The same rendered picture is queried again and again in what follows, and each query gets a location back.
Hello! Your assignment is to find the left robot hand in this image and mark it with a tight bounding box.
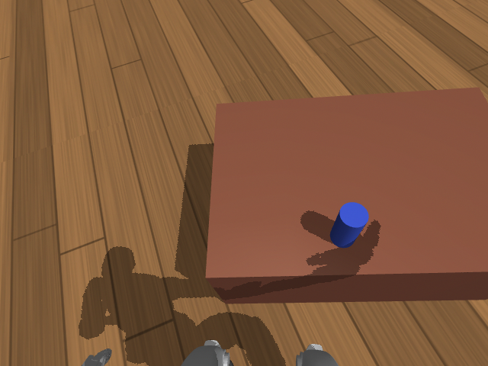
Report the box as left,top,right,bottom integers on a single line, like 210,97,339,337
82,348,112,366

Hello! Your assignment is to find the can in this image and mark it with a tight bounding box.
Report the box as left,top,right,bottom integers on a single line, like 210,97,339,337
330,202,369,248

